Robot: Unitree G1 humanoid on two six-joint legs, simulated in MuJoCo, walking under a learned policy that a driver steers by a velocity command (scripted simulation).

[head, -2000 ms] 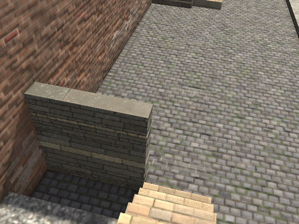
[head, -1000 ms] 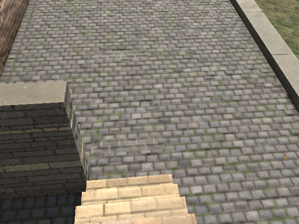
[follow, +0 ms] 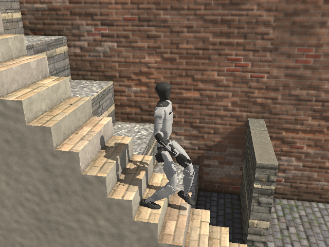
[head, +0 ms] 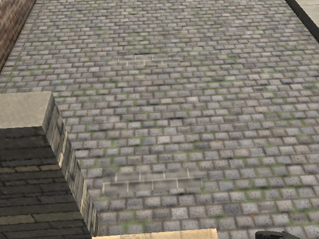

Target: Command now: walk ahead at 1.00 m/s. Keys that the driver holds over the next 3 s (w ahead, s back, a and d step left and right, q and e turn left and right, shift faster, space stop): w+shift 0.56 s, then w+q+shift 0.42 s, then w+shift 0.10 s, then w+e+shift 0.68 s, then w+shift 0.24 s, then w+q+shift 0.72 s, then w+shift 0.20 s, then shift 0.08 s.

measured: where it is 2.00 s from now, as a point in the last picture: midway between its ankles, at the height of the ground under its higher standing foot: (135, 201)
